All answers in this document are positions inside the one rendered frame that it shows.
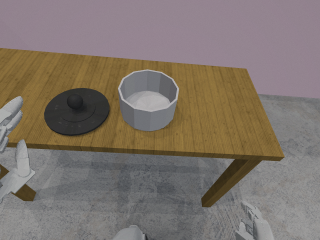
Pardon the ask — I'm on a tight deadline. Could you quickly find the lid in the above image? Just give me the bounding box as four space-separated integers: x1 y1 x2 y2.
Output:
44 88 110 136

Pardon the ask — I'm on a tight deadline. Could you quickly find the robot left hand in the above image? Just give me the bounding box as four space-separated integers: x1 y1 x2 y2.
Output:
0 96 35 204

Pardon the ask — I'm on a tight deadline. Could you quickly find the pot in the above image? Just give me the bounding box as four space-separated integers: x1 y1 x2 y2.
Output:
118 69 179 132

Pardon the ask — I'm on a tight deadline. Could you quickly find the robot right hand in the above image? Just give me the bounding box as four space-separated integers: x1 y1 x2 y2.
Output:
235 200 275 240

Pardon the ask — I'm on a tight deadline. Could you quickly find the robot left shin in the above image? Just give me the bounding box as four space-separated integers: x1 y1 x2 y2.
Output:
129 225 141 231

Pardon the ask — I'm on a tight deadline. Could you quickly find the left robot thigh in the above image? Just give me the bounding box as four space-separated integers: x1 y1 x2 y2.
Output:
112 227 146 240

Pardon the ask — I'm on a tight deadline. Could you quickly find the knob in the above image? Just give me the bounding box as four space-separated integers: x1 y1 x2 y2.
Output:
67 94 83 109

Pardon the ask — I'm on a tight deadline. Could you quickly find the table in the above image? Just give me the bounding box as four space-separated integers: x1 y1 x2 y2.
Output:
0 48 285 208

